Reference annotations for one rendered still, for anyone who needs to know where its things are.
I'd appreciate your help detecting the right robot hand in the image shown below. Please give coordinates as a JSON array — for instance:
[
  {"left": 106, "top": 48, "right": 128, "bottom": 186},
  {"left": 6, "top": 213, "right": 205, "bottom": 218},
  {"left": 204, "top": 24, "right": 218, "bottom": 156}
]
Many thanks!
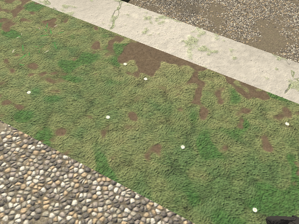
[{"left": 265, "top": 215, "right": 299, "bottom": 224}]

